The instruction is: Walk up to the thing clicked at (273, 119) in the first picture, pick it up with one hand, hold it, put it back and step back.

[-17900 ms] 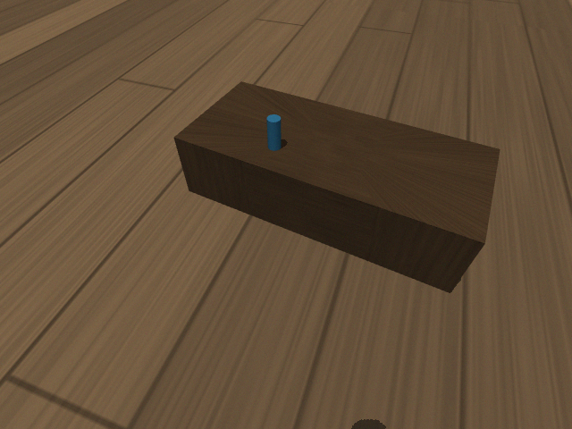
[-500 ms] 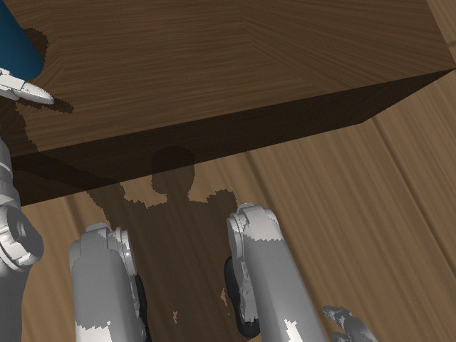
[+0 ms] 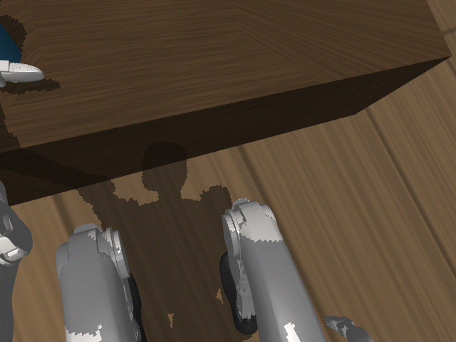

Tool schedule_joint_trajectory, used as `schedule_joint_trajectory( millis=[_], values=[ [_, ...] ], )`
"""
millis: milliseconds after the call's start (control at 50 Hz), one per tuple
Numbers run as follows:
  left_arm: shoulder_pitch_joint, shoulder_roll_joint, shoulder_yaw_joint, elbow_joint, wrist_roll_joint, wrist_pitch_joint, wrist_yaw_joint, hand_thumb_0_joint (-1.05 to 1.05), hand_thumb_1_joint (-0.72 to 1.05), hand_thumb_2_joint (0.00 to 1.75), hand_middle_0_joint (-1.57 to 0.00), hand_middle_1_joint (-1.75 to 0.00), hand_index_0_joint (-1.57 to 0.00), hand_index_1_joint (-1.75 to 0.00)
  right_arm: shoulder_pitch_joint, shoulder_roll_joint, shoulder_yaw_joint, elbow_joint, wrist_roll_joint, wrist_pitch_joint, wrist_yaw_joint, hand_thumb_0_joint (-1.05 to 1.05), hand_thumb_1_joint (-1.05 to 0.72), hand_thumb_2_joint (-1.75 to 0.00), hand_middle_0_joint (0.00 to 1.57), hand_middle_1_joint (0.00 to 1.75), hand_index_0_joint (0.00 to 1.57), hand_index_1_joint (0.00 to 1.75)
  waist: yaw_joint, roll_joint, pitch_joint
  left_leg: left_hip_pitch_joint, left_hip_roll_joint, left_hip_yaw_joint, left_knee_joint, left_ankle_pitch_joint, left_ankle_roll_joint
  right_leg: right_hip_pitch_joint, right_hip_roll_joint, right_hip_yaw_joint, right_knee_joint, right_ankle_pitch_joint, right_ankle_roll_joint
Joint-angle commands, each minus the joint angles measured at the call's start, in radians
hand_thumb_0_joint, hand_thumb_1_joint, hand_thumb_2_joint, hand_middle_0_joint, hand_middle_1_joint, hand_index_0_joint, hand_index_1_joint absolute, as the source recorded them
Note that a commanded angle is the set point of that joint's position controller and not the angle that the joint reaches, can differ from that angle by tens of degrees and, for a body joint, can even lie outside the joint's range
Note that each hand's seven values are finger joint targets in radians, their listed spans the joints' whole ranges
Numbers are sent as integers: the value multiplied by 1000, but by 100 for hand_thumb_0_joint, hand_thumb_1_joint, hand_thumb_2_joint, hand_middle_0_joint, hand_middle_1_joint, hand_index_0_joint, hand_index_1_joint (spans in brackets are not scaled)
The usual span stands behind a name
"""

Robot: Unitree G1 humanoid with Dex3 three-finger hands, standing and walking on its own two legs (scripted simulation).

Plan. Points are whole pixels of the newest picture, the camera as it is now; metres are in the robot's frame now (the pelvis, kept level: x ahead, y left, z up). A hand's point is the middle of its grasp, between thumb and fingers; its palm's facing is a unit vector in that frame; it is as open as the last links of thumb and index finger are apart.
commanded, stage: close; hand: left
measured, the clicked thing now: out of the picture +0.57 +0.27 +0.02
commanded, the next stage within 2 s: settle in 0.14 s
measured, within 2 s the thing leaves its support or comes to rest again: leaves its support in 0.56 s
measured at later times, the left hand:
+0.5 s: hand out of the picture +0.56 +0.26 +0.01, palm faces +0.20 -0.98 -0.05, open 7.7 cm
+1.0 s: hand out of the picture +0.55 +0.26 +0.09, palm faces +0.21 -0.98 -0.05, open 7.6 cm
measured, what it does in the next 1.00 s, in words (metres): rises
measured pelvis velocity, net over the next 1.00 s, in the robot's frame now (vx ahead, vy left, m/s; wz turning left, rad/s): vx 0.01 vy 0.00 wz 0.03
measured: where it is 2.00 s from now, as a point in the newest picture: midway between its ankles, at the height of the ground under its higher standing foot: (188, 317)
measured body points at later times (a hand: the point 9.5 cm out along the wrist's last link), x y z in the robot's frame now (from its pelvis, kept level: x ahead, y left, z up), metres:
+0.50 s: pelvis +0.00 +0.00 +0.00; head +0.24 +0.06 +0.38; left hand +0.54 +0.31 +0.01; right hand +0.07 -0.27 -0.11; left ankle +0.08 +0.14 -0.35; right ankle +0.09 -0.13 -0.35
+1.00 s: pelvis +0.01 +0.00 +0.07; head +0.23 +0.06 +0.46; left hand +0.54 +0.31 +0.10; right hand +0.07 -0.26 -0.04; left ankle +0.08 +0.14 -0.35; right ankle +0.09 -0.13 -0.35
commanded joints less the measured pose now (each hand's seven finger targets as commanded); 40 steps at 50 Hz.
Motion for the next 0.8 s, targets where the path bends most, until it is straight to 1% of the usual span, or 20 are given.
schedule_joint_trajectory(
  millis=[0,20,60,80,120,140,180,240,280,300,340,400,480,560,580,620,660,680,720,780],
  values=[
    [-383,230,8,-239,-12,-63,1,0,-31,49,-75,-69,-77,-68,200,-235,-80,-22,-6,1,-16,0,-93,-90,20,30,20,30,0,292,-717,561,-3,75,-219,175,57,315,17,-79,-246,258,-72],
    [-418,246,6,-256,-6,-64,3,0,-29,50,-78,-71,-80,-69,206,-236,-81,-16,-6,3,-17,0,-93,-90,20,30,20,30,-6,316,-709,560,-2,74,-223,161,54,303,16,-80,-244,246,-73],
    [-361,225,5,-222,-6,-57,-1,0,-22,56,-84,-77,-86,-76,200,-235,-82,-16,-5,2,-15,0,-92,-89,20,30,20,30,1,309,-706,578,-2,70,-223,170,53,291,16,-83,-237,249,-75],
    [-395,213,-11,-246,-8,-60,0,0,-19,58,-86,-79,-88,-77,205,-233,-81,-16,-6,4,-15,0,-92,-89,20,30,20,30,-12,312,-709,565,-2,73,-220,175,54,306,16,-81,-241,259,-73],
    [-354,205,2,-223,-12,-54,5,0,-14,64,-91,-85,-93,-83,198,-235,-85,-22,-4,2,-15,0,-92,-89,20,30,20,30,-3,274,-706,559,-3,71,-214,187,57,303,17,-83,-242,266,-71],
    [-370,185,-20,-231,-13,-54,3,0,-12,66,-95,-88,-97,-86,205,-232,-84,-19,-7,3,-15,0,-92,-89,20,30,20,30,-13,277,-710,550,-3,75,-204,190,59,320,18,-80,-249,278,-67],
    [-377,208,-11,-261,-12,-56,2,0,-5,72,-100,-94,-102,-92,205,-232,-88,-17,-6,4,-17,0,-92,-89,20,30,20,30,0,290,-723,557,-5,79,-211,179,59,320,16,-75,-250,266,-70],
    [-330,170,-19,-211,-11,-51,6,0,9,86,-107,-108,-108,-106,200,-228,-85,-14,-5,3,-14,0,-91,-90,20,30,20,30,0,270,-695,549,-4,72,-209,191,57,304,17,-83,-239,271,-71],
    [-311,189,-15,-199,-5,-50,9,0,15,97,-113,-115,-114,-114,188,-232,-87,-38,-6,4,-15,0,-92,-90,20,30,20,30,-2,258,-705,545,-3,74,-210,186,60,329,19,-82,-249,270,-68],
    [-374,201,-20,-289,-10,-57,7,0,21,100,-116,-117,-117,-117,199,-231,-90,-24,-5,6,-16,0,-91,-90,20,30,20,30,11,282,-731,560,-5,77,-215,191,57,335,17,-78,-247,276,-71],
    [-374,209,-26,-289,-4,-48,5,0,28,109,-120,-124,-120,-124,192,-226,-89,-32,-3,7,-14,0,-91,-90,20,30,20,30,14,304,-757,591,-4,78,-221,207,55,339,17,-75,-244,283,-72],
    [-382,205,-18,-328,-23,-40,-1,0,32,116,-124,-129,-125,-130,186,-231,-95,-42,5,7,-20,0,-91,-90,20,30,20,30,13,299,-762,610,-4,76,-235,205,56,337,13,-75,-255,280,-72],
    [-432,232,-9,-430,-37,-28,8,0,34,117,-125,-132,-126,-132,203,-220,-101,-36,12,8,-29,0,-90,-90,20,30,20,30,30,331,-853,671,-5,79,-256,226,55,389,12,-60,-281,300,-73],
    [-446,225,-16,-491,-46,-12,24,0,24,116,-126,-134,-127,-134,206,-202,-107,-40,18,5,-39,0,-91,-90,20,30,20,30,36,311,-885,684,-5,95,-263,255,65,455,14,-35,-330,341,-65],
    [-446,215,-26,-494,-47,-7,26,0,22,117,-126,-134,-127,-134,203,-198,-108,-40,20,4,-41,0,-91,-90,20,30,20,30,30,302,-883,689,-4,96,-267,248,69,457,14,-32,-346,336,-63],
    [-440,224,-19,-505,-41,-1,32,0,21,117,-127,-135,-128,-135,206,-196,-113,-35,26,2,-45,0,-91,-90,20,30,20,30,41,343,-856,720,-5,88,-312,232,60,430,10,-34,-350,306,-74],
    [-401,200,-25,-449,-37,18,38,0,20,118,-126,-135,-127,-134,202,-197,-118,-33,32,2,-48,0,-90,-90,20,30,20,30,41,324,-828,745,-3,78,-338,222,60,400,10,-40,-365,290,-78],
    [-407,199,-27,-452,-39,19,40,0,21,118,-125,-134,-126,-134,206,-193,-117,-32,34,2,-50,0,-90,-90,20,30,20,30,29,314,-805,725,-3,79,-341,218,62,410,9,-40,-374,291,-76],
    [-370,189,-16,-406,-42,30,42,0,21,120,-127,-136,-129,-136,200,-195,-120,-38,39,-2,-52,0,-90,-90,20,30,20,30,36,275,-776,712,-4,76,-361,205,64,410,8,-40,-390,279,-76],
    [-350,156,-38,-368,-43,35,33,0,23,120,-128,-137,-130,-137,202,-189,-125,-38,44,-8,-54,0,-89,-89,20,30,20,30,24,249,-741,707,-5,78,-387,183,68,421,8,-36,-423,267,-75]
  ],
)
